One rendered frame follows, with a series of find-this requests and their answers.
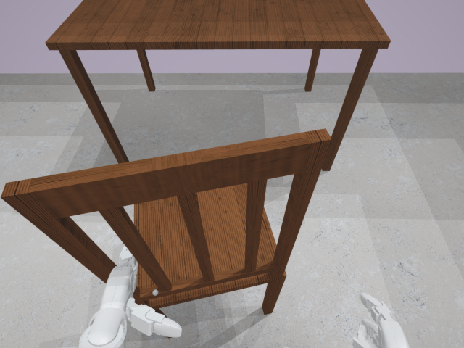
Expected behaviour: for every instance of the right robot hand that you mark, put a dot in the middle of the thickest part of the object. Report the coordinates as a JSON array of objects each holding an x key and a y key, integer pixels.
[{"x": 388, "y": 333}]

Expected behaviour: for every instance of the left robot hand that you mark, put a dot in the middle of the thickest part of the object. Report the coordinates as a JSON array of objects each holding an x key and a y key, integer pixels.
[{"x": 120, "y": 286}]

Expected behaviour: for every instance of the chair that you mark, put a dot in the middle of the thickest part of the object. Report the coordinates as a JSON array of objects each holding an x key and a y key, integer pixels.
[{"x": 200, "y": 227}]

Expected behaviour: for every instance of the left robot forearm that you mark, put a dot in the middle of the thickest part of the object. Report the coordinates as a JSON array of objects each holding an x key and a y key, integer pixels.
[{"x": 107, "y": 329}]

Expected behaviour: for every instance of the table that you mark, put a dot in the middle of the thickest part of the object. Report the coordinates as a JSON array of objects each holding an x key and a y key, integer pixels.
[{"x": 220, "y": 24}]

